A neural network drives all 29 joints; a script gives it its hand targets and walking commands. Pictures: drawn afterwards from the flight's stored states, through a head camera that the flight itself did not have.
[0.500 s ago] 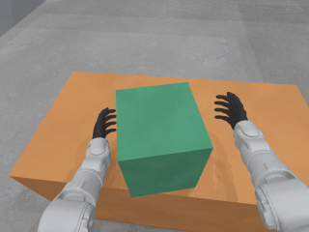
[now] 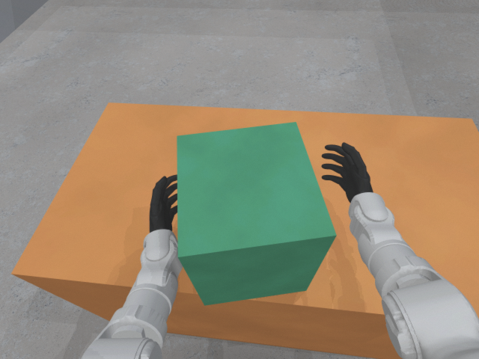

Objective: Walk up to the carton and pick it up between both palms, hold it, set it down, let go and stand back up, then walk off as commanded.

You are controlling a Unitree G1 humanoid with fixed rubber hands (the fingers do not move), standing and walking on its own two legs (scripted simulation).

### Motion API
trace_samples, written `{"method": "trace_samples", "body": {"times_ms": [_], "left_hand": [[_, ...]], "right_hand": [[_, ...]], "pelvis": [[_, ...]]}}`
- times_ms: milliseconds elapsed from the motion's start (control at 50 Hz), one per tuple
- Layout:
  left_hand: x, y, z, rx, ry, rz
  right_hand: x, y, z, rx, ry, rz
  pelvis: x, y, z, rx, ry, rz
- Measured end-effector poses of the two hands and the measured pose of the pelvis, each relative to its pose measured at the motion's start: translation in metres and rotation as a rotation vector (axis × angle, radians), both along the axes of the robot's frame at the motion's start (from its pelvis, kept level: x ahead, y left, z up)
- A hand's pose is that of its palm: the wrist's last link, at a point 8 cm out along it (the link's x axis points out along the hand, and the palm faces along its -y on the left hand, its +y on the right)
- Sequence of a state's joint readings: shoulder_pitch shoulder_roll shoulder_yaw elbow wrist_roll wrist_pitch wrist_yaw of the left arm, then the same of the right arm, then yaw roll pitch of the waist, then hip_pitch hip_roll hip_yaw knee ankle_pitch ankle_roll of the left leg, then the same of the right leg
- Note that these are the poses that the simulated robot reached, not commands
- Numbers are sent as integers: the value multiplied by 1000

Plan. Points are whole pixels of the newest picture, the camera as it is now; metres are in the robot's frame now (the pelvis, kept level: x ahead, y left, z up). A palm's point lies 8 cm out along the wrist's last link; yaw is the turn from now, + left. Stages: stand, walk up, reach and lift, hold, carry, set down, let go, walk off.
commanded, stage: reach and lift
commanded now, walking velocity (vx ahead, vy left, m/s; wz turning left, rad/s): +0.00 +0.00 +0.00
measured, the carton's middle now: (247, 220) +0.36 +0.01 +0.00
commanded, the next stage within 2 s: none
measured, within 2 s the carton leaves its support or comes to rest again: leaves its support in 1.50 s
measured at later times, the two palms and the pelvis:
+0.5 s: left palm (164, 221) +0.35 +0.16 +0.01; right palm (336, 193) +0.40 -0.15 +0.03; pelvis +0.00 +0.00 +0.00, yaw +0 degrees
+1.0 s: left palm (164, 224) +0.35 +0.16 +0.01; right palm (329, 191) +0.40 -0.13 +0.04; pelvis -0.01 +0.00 +0.00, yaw +0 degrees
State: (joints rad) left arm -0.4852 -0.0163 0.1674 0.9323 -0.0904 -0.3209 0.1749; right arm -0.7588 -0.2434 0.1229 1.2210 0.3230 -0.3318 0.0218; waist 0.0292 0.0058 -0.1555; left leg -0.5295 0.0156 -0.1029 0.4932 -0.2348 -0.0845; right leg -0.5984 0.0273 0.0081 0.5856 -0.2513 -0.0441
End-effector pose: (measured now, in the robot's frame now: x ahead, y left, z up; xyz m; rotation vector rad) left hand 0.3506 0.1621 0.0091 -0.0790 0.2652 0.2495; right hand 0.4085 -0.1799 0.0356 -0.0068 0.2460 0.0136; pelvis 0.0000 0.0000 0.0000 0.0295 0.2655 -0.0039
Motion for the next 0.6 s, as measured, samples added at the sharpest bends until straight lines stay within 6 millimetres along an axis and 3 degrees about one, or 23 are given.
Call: {"method": "trace_samples", "body": {"times_ms": [200, 600], "left_hand": [[-2, -2, 3, -6, 1, 30], [2, -5, 7, -9, 1, 42]], "right_hand": [[-9, 34, -8, 4, 49, 43], [-8, 40, -4, 0, 46, 28]], "pelvis": [[-5, 0, 0, 0, -6, 0], [-4, 0, 0, 0, -6, 0]]}}
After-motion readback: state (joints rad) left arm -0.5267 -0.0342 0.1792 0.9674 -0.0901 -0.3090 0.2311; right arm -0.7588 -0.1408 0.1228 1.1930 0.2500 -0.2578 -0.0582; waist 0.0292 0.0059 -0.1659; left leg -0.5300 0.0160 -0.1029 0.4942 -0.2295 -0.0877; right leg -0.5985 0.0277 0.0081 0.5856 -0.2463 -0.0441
